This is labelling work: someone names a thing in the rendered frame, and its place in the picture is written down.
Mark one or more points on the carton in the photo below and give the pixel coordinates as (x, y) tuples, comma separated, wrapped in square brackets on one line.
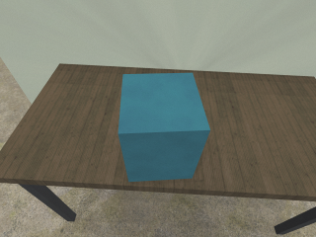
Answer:
[(162, 126)]

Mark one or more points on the table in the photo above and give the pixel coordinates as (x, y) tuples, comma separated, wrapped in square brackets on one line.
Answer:
[(261, 144)]

